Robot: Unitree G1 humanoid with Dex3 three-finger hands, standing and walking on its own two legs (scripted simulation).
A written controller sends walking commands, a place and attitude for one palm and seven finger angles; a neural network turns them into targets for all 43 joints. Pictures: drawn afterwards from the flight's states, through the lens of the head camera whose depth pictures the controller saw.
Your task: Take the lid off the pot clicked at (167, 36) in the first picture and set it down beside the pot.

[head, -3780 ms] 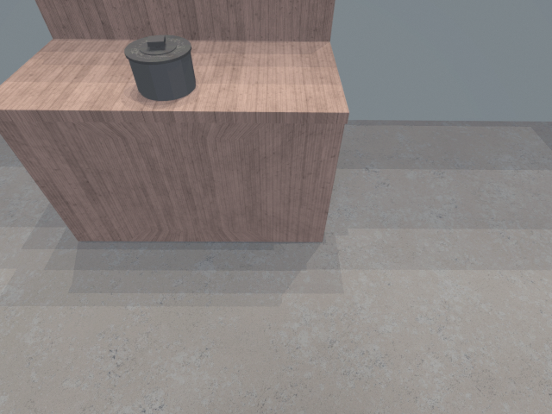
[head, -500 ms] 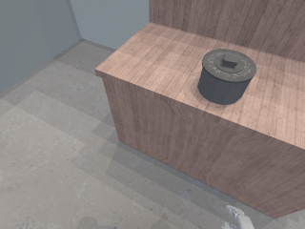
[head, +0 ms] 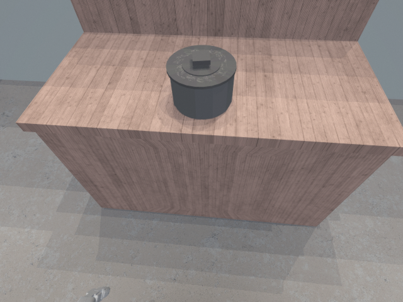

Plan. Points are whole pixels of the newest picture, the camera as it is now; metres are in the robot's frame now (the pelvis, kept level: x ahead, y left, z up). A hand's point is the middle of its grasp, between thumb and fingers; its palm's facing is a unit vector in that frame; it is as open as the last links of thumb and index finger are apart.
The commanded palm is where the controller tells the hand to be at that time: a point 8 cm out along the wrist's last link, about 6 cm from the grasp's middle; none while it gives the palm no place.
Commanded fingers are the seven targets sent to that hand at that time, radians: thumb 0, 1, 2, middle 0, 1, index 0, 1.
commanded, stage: take the last steps up to it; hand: left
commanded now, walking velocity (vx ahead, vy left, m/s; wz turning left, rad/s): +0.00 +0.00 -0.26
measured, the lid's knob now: (201, 57) +0.69 +0.02 +0.09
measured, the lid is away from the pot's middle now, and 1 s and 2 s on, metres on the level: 0.00 0.00 0.00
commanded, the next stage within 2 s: come to a stop and stand still in 0.66 s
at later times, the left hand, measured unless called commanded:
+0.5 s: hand out of the picture +0.09 +0.18 -0.17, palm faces -0.05 -0.99 -0.16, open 7.4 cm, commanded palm none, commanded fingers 0.00 0.90 0.90 -0.20 -0.30 -0.20 -0.30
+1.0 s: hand (169, 236) +0.28 +0.10 -0.15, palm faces -0.10 -0.97 -0.24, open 7.3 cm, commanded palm none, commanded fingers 0.00 0.90 0.90 -0.20 -0.30 -0.20 -0.30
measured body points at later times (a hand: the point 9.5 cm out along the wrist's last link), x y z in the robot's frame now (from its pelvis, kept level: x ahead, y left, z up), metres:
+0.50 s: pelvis +0.07 +0.00 +0.01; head +0.08 +0.03 +0.46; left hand +0.10 +0.24 -0.16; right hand +0.09 -0.24 -0.13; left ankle +0.05 +0.09 -0.73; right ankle -0.01 -0.11 -0.67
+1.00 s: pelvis +0.18 -0.07 +0.01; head +0.22 -0.10 +0.46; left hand +0.29 +0.15 -0.13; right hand +0.14 -0.29 -0.16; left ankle +0.13 +0.07 -0.66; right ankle +0.21 -0.17 -0.73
